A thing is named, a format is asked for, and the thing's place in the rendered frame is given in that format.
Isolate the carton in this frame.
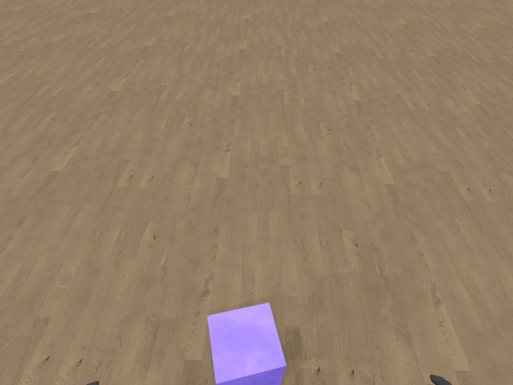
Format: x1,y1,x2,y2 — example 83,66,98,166
208,302,286,385

